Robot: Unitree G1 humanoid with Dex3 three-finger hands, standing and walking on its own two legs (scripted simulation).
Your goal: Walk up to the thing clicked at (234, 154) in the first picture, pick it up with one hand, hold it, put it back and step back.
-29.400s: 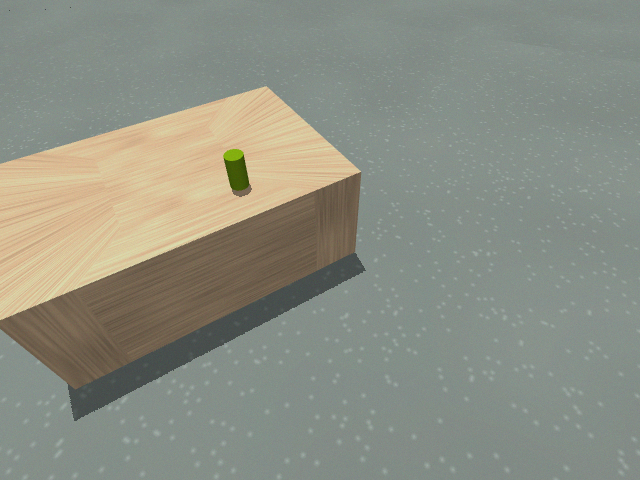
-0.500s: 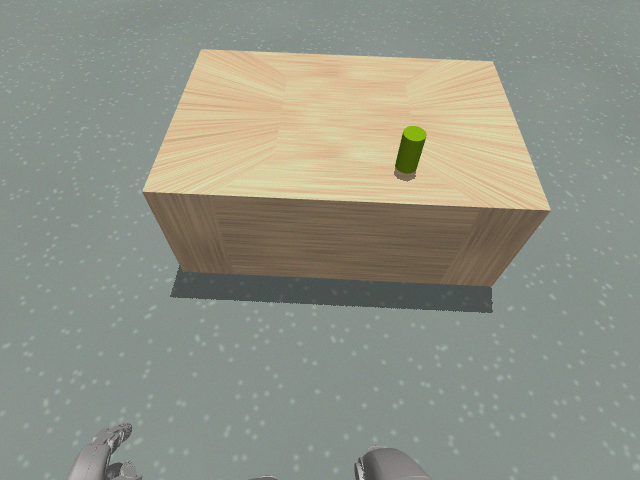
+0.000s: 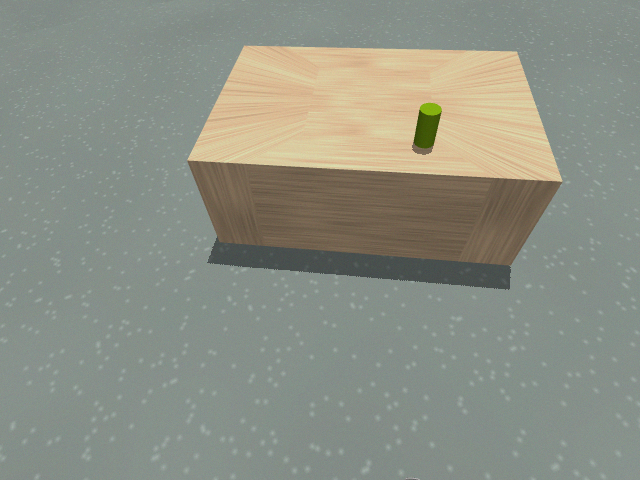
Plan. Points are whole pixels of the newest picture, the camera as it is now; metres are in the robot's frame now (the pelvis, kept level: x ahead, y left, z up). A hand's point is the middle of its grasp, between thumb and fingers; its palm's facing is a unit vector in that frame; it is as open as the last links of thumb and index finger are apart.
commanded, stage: step back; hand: right
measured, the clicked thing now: (427, 126) +1.09 -0.27 -0.27
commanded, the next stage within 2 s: stand in 0.92 s
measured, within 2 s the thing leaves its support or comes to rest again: neither
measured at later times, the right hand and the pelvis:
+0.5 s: hand out of the picture +0.06 -0.26 -0.14, palm faces -0.05 +0.92 -0.38, open 7.4 cm; pelvis -0.02 +0.01 +0.01, yaw +1 degrees
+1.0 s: hand out of the picture +0.12 -0.23 -0.13, palm faces +0.01 +0.94 -0.33, open 7.4 cm; pelvis +0.01 +0.02 +0.02, yaw -1 degrees
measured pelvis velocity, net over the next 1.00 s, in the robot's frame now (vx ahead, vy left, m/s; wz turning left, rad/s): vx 0.01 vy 0.02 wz -0.01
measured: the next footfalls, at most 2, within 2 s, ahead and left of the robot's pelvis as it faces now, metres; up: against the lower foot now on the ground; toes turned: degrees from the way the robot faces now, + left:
left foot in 0.02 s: +0.04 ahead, +0.14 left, +0.00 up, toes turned -1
